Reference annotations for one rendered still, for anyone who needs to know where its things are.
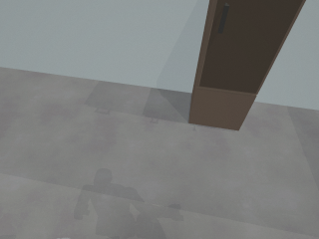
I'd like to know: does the handle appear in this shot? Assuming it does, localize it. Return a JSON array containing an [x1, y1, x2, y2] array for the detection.
[[217, 2, 229, 34]]

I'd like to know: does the cupboard door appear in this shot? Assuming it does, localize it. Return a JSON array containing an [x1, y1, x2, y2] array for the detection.
[[199, 0, 303, 94]]

